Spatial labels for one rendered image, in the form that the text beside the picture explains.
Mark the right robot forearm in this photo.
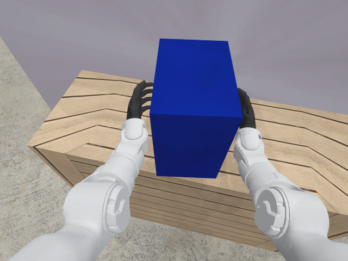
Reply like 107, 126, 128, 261
233, 127, 329, 228

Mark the left robot forearm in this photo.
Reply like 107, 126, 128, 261
63, 118, 149, 223

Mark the pedestal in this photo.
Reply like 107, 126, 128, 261
27, 70, 348, 253

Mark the right robot hand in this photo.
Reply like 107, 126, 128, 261
238, 88, 256, 129

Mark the left robot hand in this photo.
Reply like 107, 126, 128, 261
126, 80, 154, 120

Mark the right robot upper arm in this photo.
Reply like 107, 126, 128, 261
254, 187, 348, 261

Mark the left robot upper arm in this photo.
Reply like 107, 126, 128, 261
7, 182, 131, 261

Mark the carton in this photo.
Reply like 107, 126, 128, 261
150, 39, 243, 178

